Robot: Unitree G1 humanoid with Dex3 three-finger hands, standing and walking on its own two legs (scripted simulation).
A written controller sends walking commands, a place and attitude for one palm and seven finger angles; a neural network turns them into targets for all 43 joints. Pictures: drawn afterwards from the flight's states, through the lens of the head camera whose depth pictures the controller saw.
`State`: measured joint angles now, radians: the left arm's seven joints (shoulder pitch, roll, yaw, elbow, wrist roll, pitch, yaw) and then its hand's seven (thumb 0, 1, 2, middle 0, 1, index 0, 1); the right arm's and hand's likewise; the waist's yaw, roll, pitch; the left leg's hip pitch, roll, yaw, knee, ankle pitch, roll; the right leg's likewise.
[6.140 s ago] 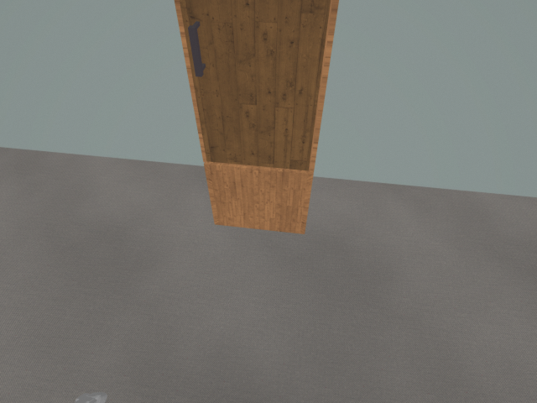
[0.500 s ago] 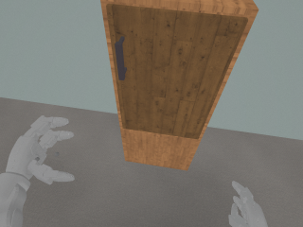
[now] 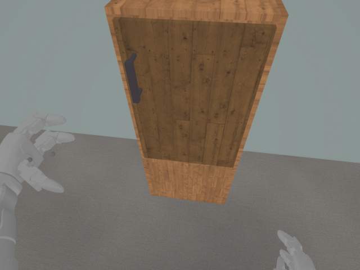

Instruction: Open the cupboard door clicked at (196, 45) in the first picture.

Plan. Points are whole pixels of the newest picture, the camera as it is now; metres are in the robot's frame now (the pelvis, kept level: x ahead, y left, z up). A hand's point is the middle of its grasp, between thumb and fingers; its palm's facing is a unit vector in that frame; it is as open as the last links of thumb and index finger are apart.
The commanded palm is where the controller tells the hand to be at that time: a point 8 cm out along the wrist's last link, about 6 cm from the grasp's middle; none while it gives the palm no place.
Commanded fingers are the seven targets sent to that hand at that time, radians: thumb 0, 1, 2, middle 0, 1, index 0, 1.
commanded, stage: raise the hand with hooked fingers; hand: left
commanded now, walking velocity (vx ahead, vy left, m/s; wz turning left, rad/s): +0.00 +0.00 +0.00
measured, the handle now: (135, 78) +0.59 +0.18 +0.11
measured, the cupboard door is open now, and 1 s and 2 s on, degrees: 0 0 0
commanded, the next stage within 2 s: move the hooked fingers beside the handle in 0.40 s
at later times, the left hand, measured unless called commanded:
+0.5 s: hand (53, 160) +0.29 +0.27 +0.13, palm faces -0.02 -1.00 -0.04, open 14.0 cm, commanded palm +0.26 +0.32 +0.13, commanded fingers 0.00 -0.50 0.30 -0.30 -1.20 -0.30 -1.20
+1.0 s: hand (70, 136) +0.35 +0.27 +0.13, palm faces -0.05 -1.00 -0.01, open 14.0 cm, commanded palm +0.33 +0.31 +0.12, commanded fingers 0.00 -0.50 0.30 -0.30 -1.20 -0.30 -1.20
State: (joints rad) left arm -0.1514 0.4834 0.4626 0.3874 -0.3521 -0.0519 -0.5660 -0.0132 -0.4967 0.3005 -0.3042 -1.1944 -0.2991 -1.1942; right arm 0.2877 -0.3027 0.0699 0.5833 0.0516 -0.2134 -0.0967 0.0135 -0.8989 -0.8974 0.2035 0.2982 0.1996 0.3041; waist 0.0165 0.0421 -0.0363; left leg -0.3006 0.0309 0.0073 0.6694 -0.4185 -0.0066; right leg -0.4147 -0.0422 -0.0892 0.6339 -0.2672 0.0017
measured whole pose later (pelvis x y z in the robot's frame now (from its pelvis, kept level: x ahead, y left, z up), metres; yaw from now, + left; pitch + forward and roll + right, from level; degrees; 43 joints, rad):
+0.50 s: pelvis -0.01 +0.00 +0.00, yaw +0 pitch +2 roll -1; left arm -0.13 0.46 0.45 0.39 -0.34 -0.07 -0.56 -0.01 -0.50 0.30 -0.30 -1.20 -0.30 -1.20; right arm 0.28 -0.29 0.07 0.57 0.05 -0.22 -0.10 0.01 -0.90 -0.90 0.20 0.30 0.20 0.30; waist 0.02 0.04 -0.03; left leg -0.28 0.03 0.01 0.65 -0.40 -0.01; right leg -0.40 -0.04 -0.08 0.62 -0.25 0.00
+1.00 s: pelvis -0.01 +0.01 +0.00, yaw -1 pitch +5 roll +0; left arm -0.41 0.50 0.43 0.67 -0.28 -0.12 -0.54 -0.01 -0.50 0.30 -0.30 -1.20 -0.30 -1.20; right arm 0.32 -0.31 0.07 0.59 0.04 -0.18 -0.09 0.01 -0.90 -0.90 0.20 0.30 0.20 0.30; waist -0.02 0.02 -0.04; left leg -0.36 0.02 0.03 0.68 -0.40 0.00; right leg -0.48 -0.05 -0.06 0.64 -0.24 0.01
